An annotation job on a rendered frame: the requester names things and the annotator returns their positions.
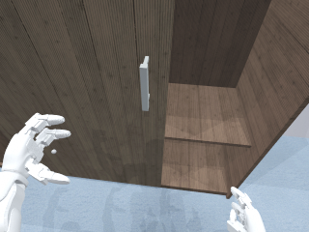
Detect handle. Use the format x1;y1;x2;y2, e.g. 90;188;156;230
139;56;150;111

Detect left robot hand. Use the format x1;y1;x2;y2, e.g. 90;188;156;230
1;113;71;186

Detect right robot hand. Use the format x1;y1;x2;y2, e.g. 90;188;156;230
227;187;266;232

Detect wardrobe door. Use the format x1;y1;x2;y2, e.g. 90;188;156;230
0;131;11;162
0;0;175;188

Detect robot left forearm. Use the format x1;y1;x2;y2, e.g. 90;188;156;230
0;171;29;232

